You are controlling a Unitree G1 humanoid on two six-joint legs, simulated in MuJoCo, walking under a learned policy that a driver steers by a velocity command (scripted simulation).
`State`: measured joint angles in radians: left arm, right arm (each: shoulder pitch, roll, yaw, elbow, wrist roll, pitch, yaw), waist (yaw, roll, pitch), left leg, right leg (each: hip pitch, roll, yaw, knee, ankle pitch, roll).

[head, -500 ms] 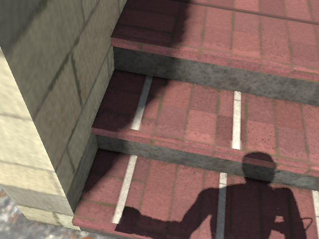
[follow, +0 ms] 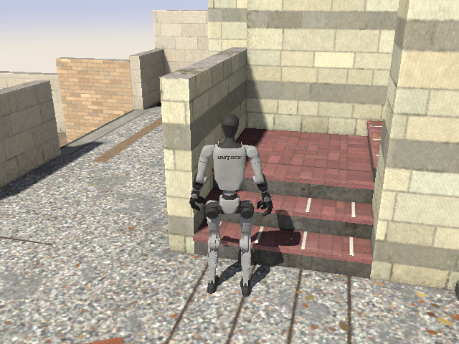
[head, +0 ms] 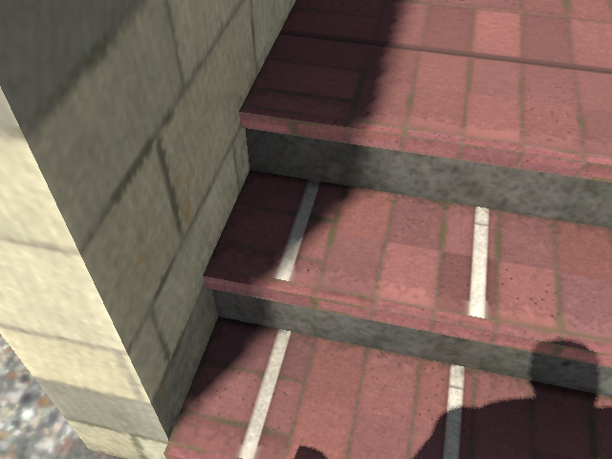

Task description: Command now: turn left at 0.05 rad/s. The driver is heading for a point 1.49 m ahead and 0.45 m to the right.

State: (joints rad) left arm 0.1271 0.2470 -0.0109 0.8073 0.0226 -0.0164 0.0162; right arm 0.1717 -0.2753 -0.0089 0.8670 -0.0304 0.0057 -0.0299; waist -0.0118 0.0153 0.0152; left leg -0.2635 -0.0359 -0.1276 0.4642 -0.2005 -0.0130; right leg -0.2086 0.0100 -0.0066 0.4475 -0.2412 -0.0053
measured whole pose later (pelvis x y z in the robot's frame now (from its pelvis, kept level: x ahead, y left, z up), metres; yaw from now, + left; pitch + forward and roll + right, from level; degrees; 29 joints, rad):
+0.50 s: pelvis +0.06 +0.00 +0.00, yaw -1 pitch +0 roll -1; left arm 0.19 0.26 0.02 0.93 -0.01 -0.03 0.03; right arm 0.20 -0.25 -0.01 1.03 -0.02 -0.06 -0.03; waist 0.01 0.00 -0.02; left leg -0.20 -0.02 -0.11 0.51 -0.31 0.00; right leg -0.12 0.02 0.01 0.44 -0.32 -0.01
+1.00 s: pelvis +0.18 -0.04 -0.01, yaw -1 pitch +0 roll -1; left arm 0.20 0.20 0.02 0.92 0.03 -0.06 0.02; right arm 0.29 -0.23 -0.02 1.00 -0.03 -0.06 -0.06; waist 0.00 0.06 0.00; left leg -0.40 -0.02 -0.12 1.30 -0.39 0.06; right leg -0.27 0.04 -0.11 0.54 -0.29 -0.06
